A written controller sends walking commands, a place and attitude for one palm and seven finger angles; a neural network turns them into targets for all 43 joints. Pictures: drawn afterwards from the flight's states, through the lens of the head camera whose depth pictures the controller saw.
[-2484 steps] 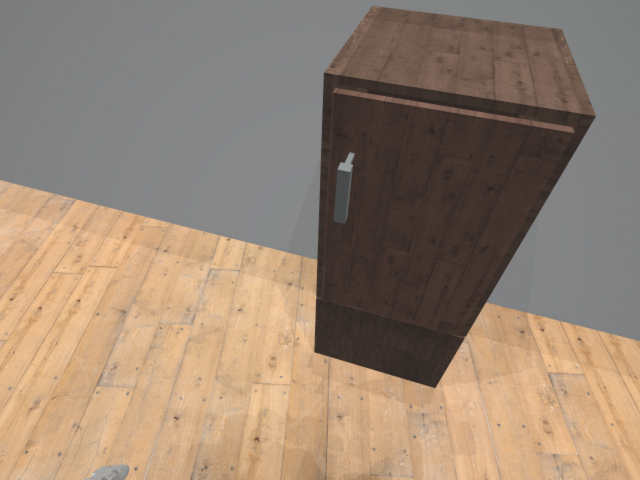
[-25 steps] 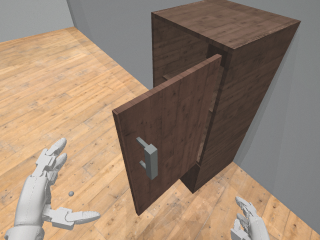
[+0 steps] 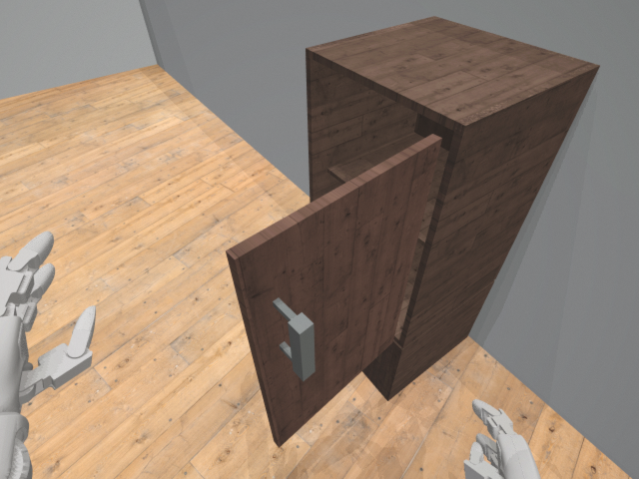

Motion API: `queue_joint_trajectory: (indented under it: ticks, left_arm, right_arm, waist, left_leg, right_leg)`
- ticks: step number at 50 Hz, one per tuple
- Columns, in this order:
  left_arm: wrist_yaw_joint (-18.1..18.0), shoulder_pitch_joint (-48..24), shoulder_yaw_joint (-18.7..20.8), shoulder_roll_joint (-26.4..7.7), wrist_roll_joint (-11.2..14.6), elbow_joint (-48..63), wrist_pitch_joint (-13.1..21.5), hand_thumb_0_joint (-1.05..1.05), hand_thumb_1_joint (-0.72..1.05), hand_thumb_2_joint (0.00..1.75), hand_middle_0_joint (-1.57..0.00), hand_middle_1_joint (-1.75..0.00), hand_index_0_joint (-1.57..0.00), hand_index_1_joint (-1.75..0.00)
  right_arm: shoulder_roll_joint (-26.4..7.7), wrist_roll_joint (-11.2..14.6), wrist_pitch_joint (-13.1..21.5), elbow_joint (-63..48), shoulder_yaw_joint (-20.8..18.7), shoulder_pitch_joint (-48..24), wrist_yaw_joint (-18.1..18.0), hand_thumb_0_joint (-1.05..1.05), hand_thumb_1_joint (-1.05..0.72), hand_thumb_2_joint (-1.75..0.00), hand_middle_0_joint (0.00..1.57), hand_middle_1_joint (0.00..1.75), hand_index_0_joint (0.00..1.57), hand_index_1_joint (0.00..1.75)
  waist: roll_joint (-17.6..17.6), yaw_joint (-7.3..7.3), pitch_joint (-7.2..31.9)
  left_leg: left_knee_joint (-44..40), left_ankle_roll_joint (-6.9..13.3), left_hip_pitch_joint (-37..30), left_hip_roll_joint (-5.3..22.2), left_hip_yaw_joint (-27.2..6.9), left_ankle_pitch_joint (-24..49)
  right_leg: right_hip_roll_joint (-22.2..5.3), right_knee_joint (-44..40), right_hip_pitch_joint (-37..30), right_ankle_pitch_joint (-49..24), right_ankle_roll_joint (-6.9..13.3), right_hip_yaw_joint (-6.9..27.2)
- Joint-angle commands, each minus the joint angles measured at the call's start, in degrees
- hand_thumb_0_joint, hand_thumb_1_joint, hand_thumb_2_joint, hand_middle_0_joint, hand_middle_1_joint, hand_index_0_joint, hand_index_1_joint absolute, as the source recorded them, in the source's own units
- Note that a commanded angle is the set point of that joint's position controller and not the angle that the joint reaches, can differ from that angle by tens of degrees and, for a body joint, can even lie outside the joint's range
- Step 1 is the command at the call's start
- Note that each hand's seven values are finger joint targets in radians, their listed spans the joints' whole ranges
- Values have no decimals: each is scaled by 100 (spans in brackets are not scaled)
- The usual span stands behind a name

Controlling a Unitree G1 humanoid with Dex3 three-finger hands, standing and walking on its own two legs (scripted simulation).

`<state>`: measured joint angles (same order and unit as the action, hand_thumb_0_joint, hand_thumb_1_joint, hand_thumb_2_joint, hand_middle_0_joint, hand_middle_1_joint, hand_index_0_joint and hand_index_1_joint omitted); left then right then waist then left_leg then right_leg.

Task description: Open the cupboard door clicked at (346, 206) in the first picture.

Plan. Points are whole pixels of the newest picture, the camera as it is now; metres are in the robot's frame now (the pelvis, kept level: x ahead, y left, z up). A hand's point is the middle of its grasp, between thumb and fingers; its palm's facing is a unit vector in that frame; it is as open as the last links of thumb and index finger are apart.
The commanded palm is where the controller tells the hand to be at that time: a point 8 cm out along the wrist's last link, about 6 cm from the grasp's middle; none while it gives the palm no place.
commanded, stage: draw the hand back to the body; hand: left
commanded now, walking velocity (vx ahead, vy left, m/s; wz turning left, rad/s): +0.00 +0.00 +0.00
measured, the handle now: (292, 338) +0.30 +0.08 +0.01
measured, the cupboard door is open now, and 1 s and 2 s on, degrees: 96 96 96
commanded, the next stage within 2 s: step back with the hand held close in 0.38 s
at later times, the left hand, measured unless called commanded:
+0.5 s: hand (95, 351) +0.18 +0.24 +0.16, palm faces +0.45 -0.80 -0.39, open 7.4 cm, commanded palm +0.13 +0.27 +0.17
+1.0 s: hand (62, 372) +0.16 +0.26 +0.16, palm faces +0.33 -0.80 -0.51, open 7.4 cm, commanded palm +0.10 +0.30 +0.17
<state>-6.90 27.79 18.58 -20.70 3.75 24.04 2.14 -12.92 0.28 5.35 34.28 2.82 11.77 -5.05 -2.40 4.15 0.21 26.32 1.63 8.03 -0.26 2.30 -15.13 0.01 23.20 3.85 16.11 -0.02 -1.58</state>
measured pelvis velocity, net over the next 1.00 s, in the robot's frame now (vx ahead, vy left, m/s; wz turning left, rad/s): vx -0.06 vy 0.00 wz -0.04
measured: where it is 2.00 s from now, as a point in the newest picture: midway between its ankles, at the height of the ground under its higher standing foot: outside the picture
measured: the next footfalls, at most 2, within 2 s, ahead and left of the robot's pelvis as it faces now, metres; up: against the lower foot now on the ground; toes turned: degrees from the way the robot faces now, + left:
right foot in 1.78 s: -0.34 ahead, -0.08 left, +0.00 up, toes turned -5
left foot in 1.92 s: -0.16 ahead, +0.11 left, +0.00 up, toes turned -3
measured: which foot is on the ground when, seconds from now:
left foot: down 0.00-1.00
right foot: down 0.00-1.00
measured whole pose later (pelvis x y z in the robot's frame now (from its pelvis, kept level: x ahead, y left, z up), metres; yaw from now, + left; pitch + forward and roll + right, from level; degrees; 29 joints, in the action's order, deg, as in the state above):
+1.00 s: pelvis -0.06 +0.00 +0.00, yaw -2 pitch +0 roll -1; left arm -7.6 32.9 23.4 -26.0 3.5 29.0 7.9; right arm -13.3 1.4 -1.4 30.4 -0.8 9.5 -5.3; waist -0.5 0.0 -2.0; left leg 27.0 2.0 16.7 1.1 4.4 -10.2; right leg 1.1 24.8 13.8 10.8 -0.3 0.4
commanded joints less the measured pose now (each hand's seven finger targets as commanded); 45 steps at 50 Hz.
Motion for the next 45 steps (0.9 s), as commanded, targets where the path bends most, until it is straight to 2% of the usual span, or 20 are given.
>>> queue_joint_trajectory:
  ticks: [1,3,7,11,16,21,24,25,26,27,28,30,31,33,35,36,37,38,41,45]
  left_arm:
    - [-122,-569,772,-1003,-5,1179,437,0,90,90,-20,-30,-20,-30]
    - [-55,-352,563,-732,38,896,401,0,90,90,-20,-30,-20,-30]
    - [-16,-453,609,-819,54,869,421,0,90,90,-20,-30,-20,-30]
    - [-41,-643,764,-1049,31,1116,499,0,90,90,-20,-30,-20,-30]
    - [-80,-657,792,-1096,31,1159,547,0,90,90,-20,-30,-20,-30]
    - [-55,-536,682,-925,54,819,552,0,90,90,-20,-30,-20,-30]
    - [-37,-600,668,-915,58,834,594,0,90,90,-20,-30,-20,-30]
    - [-45,-1044,669,-1028,47,1247,659,0,90,90,-20,-30,-20,-30]
    - [-142,-1960,1529,-1940,-64,1383,933,0,90,90,-20,-30,-20,-30]
    - [-65,-1094,1171,-1414,-46,883,948,0,90,90,-20,-30,-20,-30]
    - [-29,-541,1005,-1221,-48,675,882,0,90,90,-20,-30,-20,-30]
    - [6,-245,819,-1035,-57,747,871,0,90,90,-20,-30,-20,-30]
    - [2,-150,832,-1040,-61,830,901,0,90,90,-20,-30,-20,-30]
    - [-19,103,913,-1113,-45,921,888,0,90,90,-20,-30,-20,-30]
    - [-51,204,1069,-1260,-34,1049,876,0,90,90,-20,-30,-20,-30]
    - [-75,198,1150,-1373,-35,1185,877,0,90,90,-20,-30,-20,-30]
    - [-90,295,1229,-1415,-16,1200,870,0,90,90,-20,-30,-20,-30]
    - [-101,308,1257,-1443,-16,1293,875,0,90,90,-20,-30,-20,-30]
    - [-165,414,1389,-1582,-3,1471,873,0,90,90,-20,-30,-20,-30]
    - [-220,594,1336,-1482,-2,1556,888,0,90,90,-20,-30,-20,-30]
  right_arm:
    - [-641,-28,299,-793,-286,-708,-11,0,-90,-90,20,30,20,30]
    - [-645,-11,246,-802,-318,-735,17,0,-90,-90,20,30,20,30]
    - [-674,-15,169,-829,-371,-786,9,0,-90,-90,20,30,20,30]
    - [-649,-19,181,-803,-366,-837,-12,0,-90,-90,20,30,20,30]
    - [-600,-16,272,-743,-348,-882,-51,0,-90,-90,20,30,20,30]
    - [-602,-12,280,-696,-373,-880,-52,0,-90,-90,20,30,20,30]
    - [-617,-10,293,-685,-391,-906,-47,0,-90,-90,20,30,20,30]
    - [-619,-13,325,-710,-388,-948,-45,0,-90,-90,20,30,20,30]
    - [-613,100,206,-940,-296,-778,-14,0,-90,-90,20,30,20,30]
    - [-626,25,167,-788,-405,-852,-25,0,-90,-90,20,30,20,30]
    - [-657,14,99,-794,-434,-844,2,0,-90,-90,20,30,20,30]
    - [-697,13,-29,-880,-477,-805,40,0,-90,-90,20,30,20,30]
    - [-716,9,-67,-897,-503,-810,36,0,-90,-90,20,30,20,30]
    - [-735,30,-154,-968,-538,-777,29,0,-90,-90,20,30,20,30]
    - [-709,48,-244,-1033,-571,-774,17,0,-90,-90,20,30,20,30]
    - [-727,59,-288,-1073,-577,-801,-1,0,-90,-90,20,30,20,30]
    - [-676,75,-318,-1125,-586,-812,-14,0,-90,-90,20,30,20,30]
    - [-688,81,-346,-1163,-597,-806,-23,0,-90,-90,20,30,20,30]
    - [-693,91,-422,-1224,-617,-801,-45,0,-90,-90,20,30,20,30]
    - [-684,93,-426,-1273,-629,-752,-57,0,-90,-90,20,30,20,30]
  waist:
    - [-396,-32,295]
    - [-27,-71,55]
    - [135,-51,187]
    - [-125,-22,343]
    - [-300,-22,226]
    - [-22,-39,11]
    - [-58,-48,-39]
    - [-108,-59,160]
    - [-367,-281,-440]
    - [171,-256,-205]
    - [330,-265,-128]
    - [283,-301,151]
    - [79,-296,358]
    - [42,-312,691]
    - [316,-323,920]
    - [190,-321,1022]
    - [373,-313,1091]
    - [359,-323,1121]
    - [181,-324,1198]
    - [-18,-347,1044]
  left_leg:
    - [-470,-107,-376,230,-275,1857]
    - [-519,-69,-363,242,-217,1658]
    - [-534,-13,-424,203,-162,1515]
    - [-526,-12,-478,159,-137,1410]
    - [-495,-1,-528,120,-91,1275]
    - [-530,11,-498,133,-78,1186]
    - [-553,22,-550,131,-65,1091]
    - [-534,36,-633,114,-88,1124]
    - [-394,72,-182,164,-213,629]
    - [-162,98,-179,179,-241,664]
    - [-70,105,-278,169,-192,788]
    - [-63,71,-274,207,-132,1080]
    - [-109,64,-285,235,-127,1363]
    - [-139,50,-394,326,-75,1795]
    - [-72,41,-392,366,-30,2152]
    - [-70,40,-355,372,-71,2427]
    - [-51,32,-379,398,-58,2538]
    - [-33,31,-362,412,-41,2625]
    - [-27,36,-182,437,-96,2700]
    - [-128,44,127,495,-160,2227]
  right_leg:
    - [25,-339,136,-1485,153,-35]
    - [36,-416,263,-1431,114,-42]
    - [19,-482,179,-1458,94,12]
    - [2,-531,63,-1401,112,65]
    - [-13,-663,165,-1316,107,111]
    - [-7,-748,256,-1191,84,120]
    - [3,-817,360,-1060,60,141]
    - [-12,-795,289,-1108,59,154]
    - [-264,-1074,844,-1203,81,636]
    - [-390,-1106,988,-1378,66,747]
    - [-449,-1104,1047,-1632,59,782]
    - [-491,-892,900,-2069,18,654]
    - [-493,-729,728,-2364,9,546]
    - [-437,-517,641,-2718,-32,488]
    - [-423,-360,526,-3176,-77,421]
    - [-433,-232,389,-3360,-63,380]
    - [-409,-161,398,-3447,-69,384]
    - [-393,-99,409,-3526,-70,382]
    - [-389,53,323,-3495,-59,398]
    - [-297,93,491,-2907,-59,464]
